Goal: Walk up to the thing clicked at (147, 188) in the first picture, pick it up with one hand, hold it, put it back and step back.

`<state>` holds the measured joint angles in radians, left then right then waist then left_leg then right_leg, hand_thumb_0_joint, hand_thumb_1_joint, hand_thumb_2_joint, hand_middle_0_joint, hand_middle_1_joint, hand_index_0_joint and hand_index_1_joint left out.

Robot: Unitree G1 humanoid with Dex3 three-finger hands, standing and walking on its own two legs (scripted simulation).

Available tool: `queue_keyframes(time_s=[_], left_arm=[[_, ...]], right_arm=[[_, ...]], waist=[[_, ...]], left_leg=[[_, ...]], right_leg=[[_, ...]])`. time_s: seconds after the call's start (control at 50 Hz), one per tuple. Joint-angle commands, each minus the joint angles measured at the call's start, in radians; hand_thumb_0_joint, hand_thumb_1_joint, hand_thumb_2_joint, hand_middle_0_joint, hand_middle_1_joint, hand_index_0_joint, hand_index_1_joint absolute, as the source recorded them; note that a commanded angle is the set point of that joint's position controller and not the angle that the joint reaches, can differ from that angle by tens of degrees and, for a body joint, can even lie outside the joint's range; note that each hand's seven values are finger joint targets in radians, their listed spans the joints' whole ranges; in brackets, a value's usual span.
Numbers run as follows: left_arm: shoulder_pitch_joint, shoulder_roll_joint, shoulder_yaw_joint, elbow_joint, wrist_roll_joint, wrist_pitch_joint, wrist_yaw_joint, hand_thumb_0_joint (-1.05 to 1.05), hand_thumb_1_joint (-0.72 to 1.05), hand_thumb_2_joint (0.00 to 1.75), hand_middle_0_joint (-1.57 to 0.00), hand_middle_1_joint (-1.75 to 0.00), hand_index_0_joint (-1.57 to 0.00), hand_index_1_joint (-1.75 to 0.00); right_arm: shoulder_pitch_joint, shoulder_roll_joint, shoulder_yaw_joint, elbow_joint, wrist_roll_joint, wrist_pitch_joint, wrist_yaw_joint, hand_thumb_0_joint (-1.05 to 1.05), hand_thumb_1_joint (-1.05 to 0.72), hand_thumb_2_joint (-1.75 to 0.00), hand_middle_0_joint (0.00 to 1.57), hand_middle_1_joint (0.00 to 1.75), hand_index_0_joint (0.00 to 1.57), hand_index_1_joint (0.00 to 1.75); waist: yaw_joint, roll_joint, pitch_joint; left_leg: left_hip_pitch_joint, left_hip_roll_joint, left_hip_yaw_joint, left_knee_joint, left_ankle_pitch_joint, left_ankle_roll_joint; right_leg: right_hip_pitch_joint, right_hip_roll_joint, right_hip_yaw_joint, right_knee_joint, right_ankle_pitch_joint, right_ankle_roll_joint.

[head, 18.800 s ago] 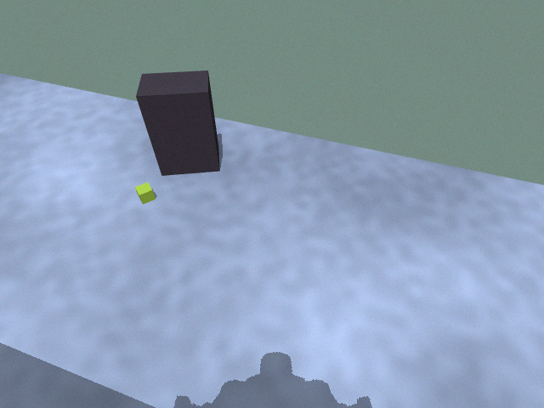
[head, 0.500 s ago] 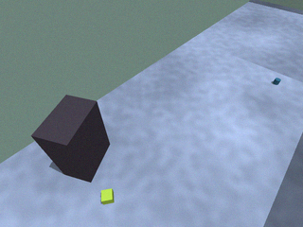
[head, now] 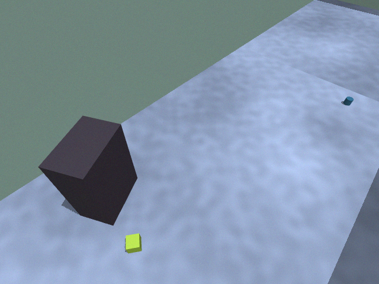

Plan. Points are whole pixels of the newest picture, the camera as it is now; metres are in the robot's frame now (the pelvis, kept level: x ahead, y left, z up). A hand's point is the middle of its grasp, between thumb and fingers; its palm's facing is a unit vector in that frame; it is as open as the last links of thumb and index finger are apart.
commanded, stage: stand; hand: left
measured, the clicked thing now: (133, 243) +0.43 +0.29 -0.75
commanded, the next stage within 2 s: walk up in 1.90 s
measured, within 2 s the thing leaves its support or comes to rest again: neither
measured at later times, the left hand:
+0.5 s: hand out of the picture +0.09 +0.26 -0.15, palm faces -0.02 -0.94 -0.35, open 7.3 cm
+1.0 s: hand out of the picture +0.10 +0.26 -0.15, palm faces -0.02 -0.94 -0.35, open 7.4 cm
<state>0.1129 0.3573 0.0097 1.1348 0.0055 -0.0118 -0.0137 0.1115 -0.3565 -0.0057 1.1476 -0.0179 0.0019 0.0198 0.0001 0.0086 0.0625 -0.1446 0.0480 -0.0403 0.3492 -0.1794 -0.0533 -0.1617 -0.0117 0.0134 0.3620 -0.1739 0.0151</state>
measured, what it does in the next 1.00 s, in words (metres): stands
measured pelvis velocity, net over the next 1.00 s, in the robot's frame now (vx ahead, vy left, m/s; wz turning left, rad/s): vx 0.02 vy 0.00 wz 0.00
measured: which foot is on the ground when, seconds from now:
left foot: down 0.00-1.00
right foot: down 0.00-1.00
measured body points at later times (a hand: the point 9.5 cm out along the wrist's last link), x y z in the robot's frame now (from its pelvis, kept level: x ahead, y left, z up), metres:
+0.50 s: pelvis +0.01 +0.00 +0.00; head +0.03 +0.00 +0.45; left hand +0.09 +0.31 -0.13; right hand +0.09 -0.30 -0.13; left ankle +0.01 +0.15 -0.75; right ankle +0.01 -0.13 -0.75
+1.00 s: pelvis +0.02 +0.00 +0.00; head +0.04 +0.00 +0.45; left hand +0.10 +0.31 -0.13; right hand +0.10 -0.30 -0.14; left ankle +0.01 +0.15 -0.75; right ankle +0.01 -0.13 -0.75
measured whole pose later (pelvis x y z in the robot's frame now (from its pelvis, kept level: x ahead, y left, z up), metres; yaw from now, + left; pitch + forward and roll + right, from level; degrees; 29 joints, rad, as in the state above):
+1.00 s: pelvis +0.02 +0.00 +0.00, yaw +0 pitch -1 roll +0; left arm 0.10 0.36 0.00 1.12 0.00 -0.01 -0.01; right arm 0.10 -0.35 0.00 1.13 -0.01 0.00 0.01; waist 0.00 0.01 0.05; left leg -0.11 0.04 -0.04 0.33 -0.20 -0.05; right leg -0.13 -0.02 0.01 0.35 -0.20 0.02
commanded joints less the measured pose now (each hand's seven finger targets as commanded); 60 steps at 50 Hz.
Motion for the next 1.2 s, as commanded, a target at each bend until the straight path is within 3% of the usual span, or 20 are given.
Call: queue_keyframes(time_s=[0.0, 0.22, 0.28, 0.34, 0.4, 0.46, 0.52, 0.6, 0.78, 1.18], left_arm=[[-0.055, 0.214, 0.039, -0.064, 0.0, -0.02, 0.016, 0.0, 0.9, 0.9, -0.2, -0.3, -0.2, -0.3], [-0.047, 0.215, 0.034, -0.059, 0.001, -0.02, 0.018, 0.0, 0.9, 0.9, -0.2, -0.3, -0.2, -0.3], [-0.05, 0.22, 0.035, -0.06, 0.001, -0.018, 0.019, 0.0, 0.9, 0.9, -0.2, -0.3, -0.2, -0.3], [-0.053, 0.213, 0.034, -0.061, 0.003, -0.019, 0.02, 0.0, 0.9, 0.9, -0.2, -0.3, -0.2, -0.3], [-0.051, 0.217, 0.035, -0.062, 0.003, -0.021, 0.019, 0.0, 0.9, 0.9, -0.2, -0.3, -0.2, -0.3], [-0.053, 0.217, 0.036, -0.067, 0.003, -0.023, 0.019, 0.0, 0.9, 0.9, -0.2, -0.3, -0.2, -0.3], [-0.053, 0.217, 0.035, -0.066, 0.003, -0.025, 0.02, 0.0, 0.9, 0.9, -0.2, -0.3, -0.2, -0.3], [-0.055, 0.208, 0.033, -0.065, 0.0, -0.019, 0.019, 0.0, 0.9, 0.9, -0.2, -0.3, -0.2, -0.3], [-0.044, 0.214, 0.034, -0.063, 0.002, -0.018, 0.021, 0.0, 0.9, 0.9, -0.2, -0.3, -0.2, -0.3], [-0.041, 0.217, 0.041, -0.066, 0.002, -0.02, 0.025, 0.0, 0.9, 0.9, -0.2, -0.3, -0.2, -0.3]], right_arm=[[-0.053, -0.214, -0.039, -0.068, 0.006, -0.03, -0.021, 0.0, -0.9, -0.9, 0.2, 0.3, 0.2, 0.3], [-0.046, -0.216, -0.036, -0.064, 0.011, -0.027, -0.022, 0.0, -0.9, -0.9, 0.2, 0.3, 0.2, 0.3], [-0.035, -0.213, -0.035, -0.064, 0.009, -0.025, -0.022, 0.0, -0.9, -0.9, 0.2, 0.3, 0.2, 0.3], [-0.05, -0.213, -0.038, -0.069, 0.009, -0.023, -0.021, 0.0, -0.9, -0.9, 0.2, 0.3, 0.2, 0.3], [-0.046, -0.21, -0.038, -0.069, 0.008, -0.024, -0.019, 0.0, -0.9, -0.9, 0.2, 0.3, 0.2, 0.3], [-0.051, -0.214, -0.038, -0.073, 0.008, -0.027, -0.02, 0.0, -0.9, -0.9, 0.2, 0.3, 0.2, 0.3], [-0.05, -0.213, -0.039, -0.074, 0.01, -0.026, -0.021, 0.0, -0.9, -0.9, 0.2, 0.3, 0.2, 0.3], [-0.043, -0.212, -0.035, -0.071, 0.009, -0.027, -0.023, 0.0, -0.9, -0.9, 0.2, 0.3, 0.2, 0.3], [-0.049, -0.212, -0.038, -0.073, 0.01, -0.024, -0.023, 0.0, -0.9, -0.9, 0.2, 0.3, 0.2, 0.3], [-0.038, -0.212, -0.039, -0.085, 0.012, -0.024, -0.028, 0.0, -0.9, -0.9, 0.2, 0.3, 0.2, 0.3]], waist=[[-0.002, 0.001, -0.116], [-0.002, -0.005, -0.099], [-0.006, -0.004, -0.085], [-0.001, -0.008, -0.089], [-0.003, -0.007, -0.074], [-0.002, 0.004, -0.107], [-0.005, -0.014, -0.118], [-0.005, 0.022, -0.102], [-0.001, -0.011, -0.096], [-0.004, -0.016, -0.118]], left_leg=[[0.018, 0.073, -0.052, -0.052, 0.096, 0.063], [0.037, 0.077, -0.05, -0.05, 0.139, 0.057], [0.018, 0.073, -0.049, -0.066, 0.07, 0.055], [0.028, 0.076, -0.051, -0.057, 0.095, 0.06], [0.02, 0.07, -0.049, -0.06, 0.054, 0.059], [0.035, 0.079, -0.048, -0.05, 0.124, 0.064], [0.052, 0.079, -0.048, -0.044, 0.159, 0.059], [0.02, 0.076, -0.044, -0.065, 0.134, 0.057], [0.04, 0.075, -0.048, -0.062, 0.12, 0.057], [0.079, 0.08, -0.036, -0.038, 0.223, 0.058]], right_leg=[[0.05, -0.108, 0.081, -0.06, 0.108, -0.036], [0.045, -0.109, 0.072, -0.062, 0.144, -0.03], [0.037, -0.108, 0.073, -0.071, 0.074, -0.029], [0.033, -0.107, 0.071, -0.073, 0.088, -0.03], [0.018, -0.106, 0.08, -0.087, 0.038, -0.029], [0.055, -0.113, 0.075, -0.065, 0.14, -0.032], [0.057, -0.11, 0.07, -0.061, 0.174, -0.03], [0.07, -0.109, 0.069, -0.056, 0.151, -0.03], [0.048, -0.103, 0.061, -0.064, 0.114, -0.03], [0.078, -0.113, 0.062, -0.049, 0.247, -0.035]])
